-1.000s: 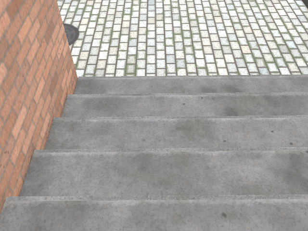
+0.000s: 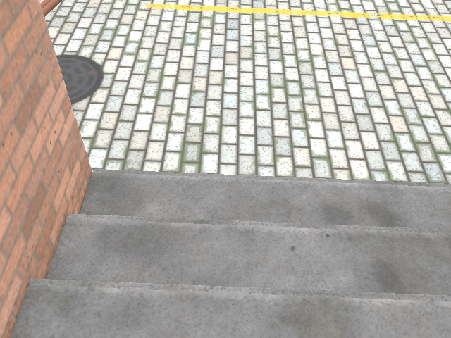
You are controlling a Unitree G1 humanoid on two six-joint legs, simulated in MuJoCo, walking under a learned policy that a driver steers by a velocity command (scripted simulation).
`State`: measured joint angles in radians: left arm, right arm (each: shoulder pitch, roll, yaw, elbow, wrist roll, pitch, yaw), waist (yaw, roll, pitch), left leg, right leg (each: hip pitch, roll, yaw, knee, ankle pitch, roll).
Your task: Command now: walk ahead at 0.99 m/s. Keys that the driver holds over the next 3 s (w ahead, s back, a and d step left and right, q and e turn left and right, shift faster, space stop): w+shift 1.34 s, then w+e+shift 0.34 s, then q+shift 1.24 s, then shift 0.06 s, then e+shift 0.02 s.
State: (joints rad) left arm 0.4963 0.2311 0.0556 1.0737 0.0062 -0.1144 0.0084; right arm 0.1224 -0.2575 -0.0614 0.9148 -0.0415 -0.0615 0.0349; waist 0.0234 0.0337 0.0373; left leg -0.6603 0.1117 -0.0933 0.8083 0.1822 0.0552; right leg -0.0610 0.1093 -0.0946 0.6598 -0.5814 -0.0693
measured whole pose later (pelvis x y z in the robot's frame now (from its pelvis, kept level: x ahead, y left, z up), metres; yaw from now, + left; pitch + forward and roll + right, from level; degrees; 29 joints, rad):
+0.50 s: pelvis +0.48 +0.05 -0.17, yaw +0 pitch -1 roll +2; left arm 0.02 0.25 0.03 0.87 0.03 -0.06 -0.04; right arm 0.55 -0.21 -0.04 1.09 -0.02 -0.11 -0.01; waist -0.11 -0.03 0.03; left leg -0.02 -0.10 0.04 0.88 -0.82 0.09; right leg -0.51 -0.03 -0.07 0.55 0.27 -0.07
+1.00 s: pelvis +0.96 +0.09 -0.35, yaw -1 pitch -1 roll -1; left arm 0.46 0.24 0.05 1.05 0.00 -0.07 0.04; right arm 0.12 -0.25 -0.05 0.89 -0.05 -0.09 0.03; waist 0.03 -0.01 0.04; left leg -0.36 0.00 0.09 0.63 -0.29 0.08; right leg -0.21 0.05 0.03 1.66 -0.63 -0.11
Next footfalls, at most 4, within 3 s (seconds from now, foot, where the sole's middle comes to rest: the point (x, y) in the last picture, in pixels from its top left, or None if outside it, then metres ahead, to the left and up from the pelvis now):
0.14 left None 0.30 0.13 -0.86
0.54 right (237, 314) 0.67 -0.02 -0.99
0.94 left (192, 237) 1.06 0.17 -1.11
1.34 right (229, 188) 1.44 0.01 -1.24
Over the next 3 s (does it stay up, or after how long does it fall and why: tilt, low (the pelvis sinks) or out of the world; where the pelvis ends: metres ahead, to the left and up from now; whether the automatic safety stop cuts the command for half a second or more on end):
stays up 2.03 0.07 -0.59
